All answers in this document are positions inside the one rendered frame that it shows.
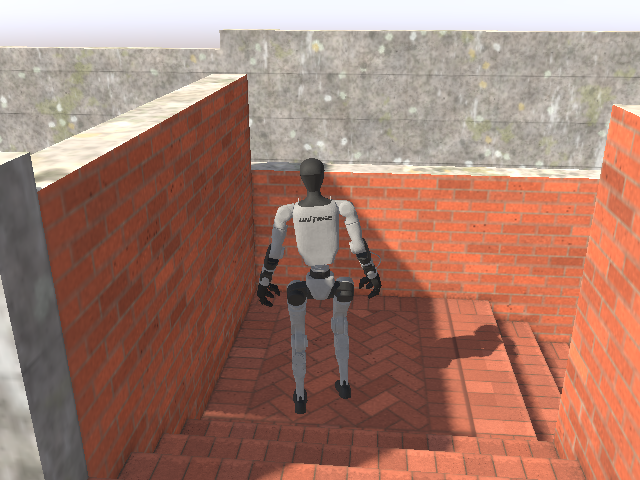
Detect stairs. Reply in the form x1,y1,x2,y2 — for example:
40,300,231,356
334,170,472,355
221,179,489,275
117,419,586,480
496,320,570,442

